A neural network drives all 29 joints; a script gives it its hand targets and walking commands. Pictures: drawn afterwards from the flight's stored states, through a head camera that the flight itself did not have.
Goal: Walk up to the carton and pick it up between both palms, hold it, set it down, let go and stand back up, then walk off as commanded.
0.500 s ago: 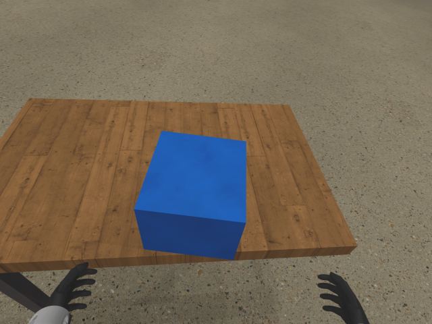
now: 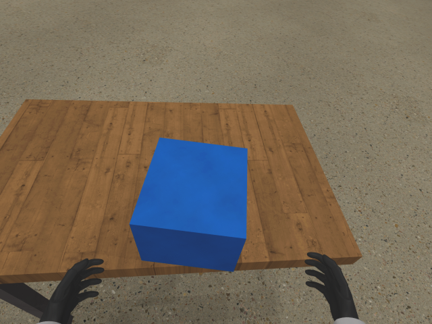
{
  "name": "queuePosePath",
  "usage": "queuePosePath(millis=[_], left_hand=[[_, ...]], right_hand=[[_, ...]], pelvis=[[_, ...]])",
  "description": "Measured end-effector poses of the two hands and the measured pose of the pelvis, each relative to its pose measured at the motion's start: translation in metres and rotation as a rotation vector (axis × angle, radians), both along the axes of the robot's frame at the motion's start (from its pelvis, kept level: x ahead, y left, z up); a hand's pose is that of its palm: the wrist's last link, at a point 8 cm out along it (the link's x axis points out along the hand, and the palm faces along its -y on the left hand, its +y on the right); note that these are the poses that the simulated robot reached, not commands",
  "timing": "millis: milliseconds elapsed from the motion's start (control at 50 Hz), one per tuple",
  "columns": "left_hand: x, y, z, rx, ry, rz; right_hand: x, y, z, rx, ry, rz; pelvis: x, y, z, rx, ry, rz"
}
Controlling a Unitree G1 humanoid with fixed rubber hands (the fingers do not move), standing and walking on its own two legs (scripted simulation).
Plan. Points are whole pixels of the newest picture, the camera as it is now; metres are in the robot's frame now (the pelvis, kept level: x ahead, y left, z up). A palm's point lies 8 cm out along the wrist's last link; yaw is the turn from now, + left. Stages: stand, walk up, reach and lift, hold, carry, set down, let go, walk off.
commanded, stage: reach and lift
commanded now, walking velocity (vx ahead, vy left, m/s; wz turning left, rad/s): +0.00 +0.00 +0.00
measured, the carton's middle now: (195, 203) +0.36 +0.05 -0.01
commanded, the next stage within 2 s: none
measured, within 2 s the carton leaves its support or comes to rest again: neither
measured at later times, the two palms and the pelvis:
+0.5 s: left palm (66, 278) +0.18 +0.23 +0.03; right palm (332, 288) +0.18 -0.18 +0.04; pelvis +0.00 +0.00 +0.00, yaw +0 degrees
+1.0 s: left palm (69, 217) +0.26 +0.25 +0.08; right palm (323, 235) +0.26 -0.18 +0.07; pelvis +0.01 +0.00 +0.00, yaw +0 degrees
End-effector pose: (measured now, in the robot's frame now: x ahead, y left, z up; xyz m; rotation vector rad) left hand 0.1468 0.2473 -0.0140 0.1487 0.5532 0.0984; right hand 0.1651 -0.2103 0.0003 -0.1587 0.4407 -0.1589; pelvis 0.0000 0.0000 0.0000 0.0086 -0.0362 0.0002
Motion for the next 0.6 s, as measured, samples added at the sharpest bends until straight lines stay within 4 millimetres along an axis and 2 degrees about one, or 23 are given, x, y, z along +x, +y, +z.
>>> queuePosePath(millis=[240,360,600], left_hand=[[0.007,-0.006,0.028,-0.029,-0.135,-0.023],[0.014,-0.009,0.039,-0.045,-0.179,-0.029],[0.055,-0.014,0.057,-0.048,-0.215,-0.043]], right_hand=[[0.008,0.023,0.031,0.069,-0.133,-0.002],[0.012,0.028,0.039,0.081,-0.138,0.005],[0.021,0.024,0.042,0.094,-0.108,-0.017]], pelvis=[[-0.004,0.001,0.0,-0.001,-0.014,0.0],[-0.005,0.001,0.0,-0.002,-0.016,0.0],[0.001,0.0,0.0,-0.001,-0.008,0.0]])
